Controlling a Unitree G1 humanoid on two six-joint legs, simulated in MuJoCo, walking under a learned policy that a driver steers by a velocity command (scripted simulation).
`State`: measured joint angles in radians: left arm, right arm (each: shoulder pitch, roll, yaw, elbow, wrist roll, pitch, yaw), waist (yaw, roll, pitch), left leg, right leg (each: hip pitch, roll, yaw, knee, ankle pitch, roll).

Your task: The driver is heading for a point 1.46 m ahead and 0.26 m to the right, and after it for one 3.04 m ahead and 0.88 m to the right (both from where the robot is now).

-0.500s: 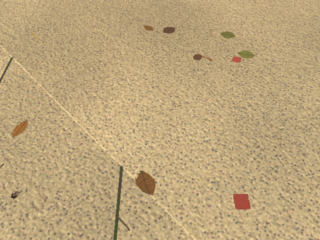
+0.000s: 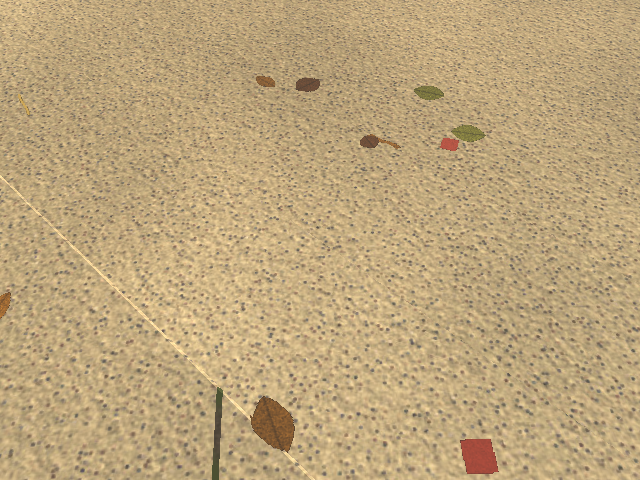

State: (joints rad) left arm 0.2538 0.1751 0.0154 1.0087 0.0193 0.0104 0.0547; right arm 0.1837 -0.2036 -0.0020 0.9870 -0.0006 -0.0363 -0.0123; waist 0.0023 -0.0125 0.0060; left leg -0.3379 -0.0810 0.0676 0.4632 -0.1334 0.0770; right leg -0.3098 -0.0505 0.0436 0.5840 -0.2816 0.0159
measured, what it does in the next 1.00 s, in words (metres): walks ahead: right foot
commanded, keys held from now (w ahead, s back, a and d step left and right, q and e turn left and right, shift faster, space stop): no key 0.52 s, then w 0.48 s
